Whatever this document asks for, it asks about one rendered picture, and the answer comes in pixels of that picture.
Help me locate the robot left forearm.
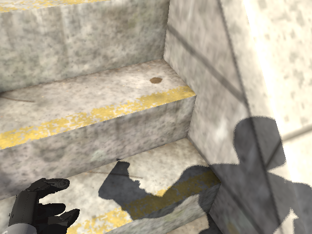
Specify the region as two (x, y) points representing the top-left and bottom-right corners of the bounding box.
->
(2, 223), (37, 234)

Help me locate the left robot hand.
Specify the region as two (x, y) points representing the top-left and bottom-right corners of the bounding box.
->
(8, 177), (80, 234)

